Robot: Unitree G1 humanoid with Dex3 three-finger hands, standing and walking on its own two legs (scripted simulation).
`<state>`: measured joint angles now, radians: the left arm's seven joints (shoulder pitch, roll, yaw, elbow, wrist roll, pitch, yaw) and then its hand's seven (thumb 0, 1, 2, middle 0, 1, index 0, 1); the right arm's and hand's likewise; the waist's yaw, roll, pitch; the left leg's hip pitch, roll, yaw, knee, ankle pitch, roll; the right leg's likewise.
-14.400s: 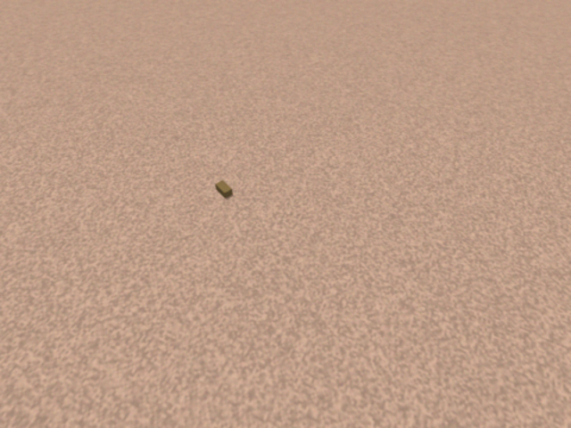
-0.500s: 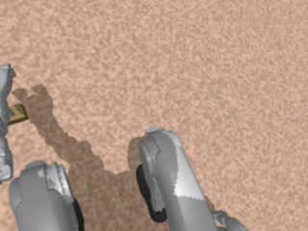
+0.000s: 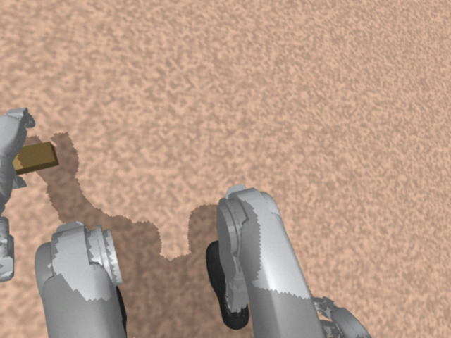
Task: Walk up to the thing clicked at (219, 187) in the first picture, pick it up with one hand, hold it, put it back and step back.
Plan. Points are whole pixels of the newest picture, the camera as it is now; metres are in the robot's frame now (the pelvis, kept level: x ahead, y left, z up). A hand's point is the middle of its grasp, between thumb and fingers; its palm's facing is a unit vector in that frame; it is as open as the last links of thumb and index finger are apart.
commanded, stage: rest palm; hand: left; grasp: from above
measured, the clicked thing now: (32, 158) +0.48 +0.26 -0.30
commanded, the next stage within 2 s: close in 0.76 s
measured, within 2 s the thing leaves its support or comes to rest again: neither
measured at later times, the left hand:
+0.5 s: hand (22, 157) +0.47 +0.27 -0.24, palm faces -0.44 -0.12 -0.89, open 12.2 cm
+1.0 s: hand (24, 160) +0.47 +0.27 -0.25, palm faces -0.44 -0.11 -0.89, open 11.7 cm
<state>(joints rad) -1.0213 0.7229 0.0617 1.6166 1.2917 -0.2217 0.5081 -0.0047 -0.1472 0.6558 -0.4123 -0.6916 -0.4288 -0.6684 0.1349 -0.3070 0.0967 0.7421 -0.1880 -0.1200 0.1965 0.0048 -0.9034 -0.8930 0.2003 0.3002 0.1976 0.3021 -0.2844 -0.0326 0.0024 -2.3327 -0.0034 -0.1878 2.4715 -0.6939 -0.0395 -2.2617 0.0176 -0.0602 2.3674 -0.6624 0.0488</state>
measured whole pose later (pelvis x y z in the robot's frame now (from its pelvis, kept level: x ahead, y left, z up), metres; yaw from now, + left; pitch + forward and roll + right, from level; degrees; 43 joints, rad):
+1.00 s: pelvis +0.00 +0.01 -0.02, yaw -5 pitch +27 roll -14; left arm -1.08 0.92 0.13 1.83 1.31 -0.19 0.69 0.00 -0.11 0.70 -0.45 -0.63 -0.43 -0.64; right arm 0.10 -0.35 0.25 0.73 -0.30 -0.27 0.33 0.00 -0.90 -0.90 0.20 0.30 0.20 0.30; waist -0.39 -0.10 0.16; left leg -2.35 0.00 -0.26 2.58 -0.73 -0.02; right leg -2.24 0.05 -0.11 2.40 -0.66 0.08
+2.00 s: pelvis -0.01 +0.01 -0.01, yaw -6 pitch +26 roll -15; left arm -1.07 0.95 0.11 1.82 1.27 -0.18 0.70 0.00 0.39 0.25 -0.82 -0.36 -0.85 -0.32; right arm 0.11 -0.36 0.29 0.69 -0.28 -0.29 0.33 0.00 -0.90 -0.90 0.20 0.30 0.20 0.30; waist -0.41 -0.13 0.20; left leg -2.32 0.01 -0.28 2.56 -0.72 -0.01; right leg -2.21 0.06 -0.13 2.35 -0.63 0.08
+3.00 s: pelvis +0.00 +0.01 -0.01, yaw -6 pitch +28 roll -14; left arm -1.05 0.93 0.13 1.69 1.24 -0.14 0.61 -0.02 0.36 0.03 -1.12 0.00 -1.10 0.00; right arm 0.16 -0.36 0.25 0.69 -0.25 -0.28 0.32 0.00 -0.91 -0.90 0.20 0.30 0.20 0.30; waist -0.39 -0.10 0.17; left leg -2.33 0.01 -0.27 2.53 -0.72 -0.02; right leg -2.22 0.05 -0.13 2.34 -0.64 0.07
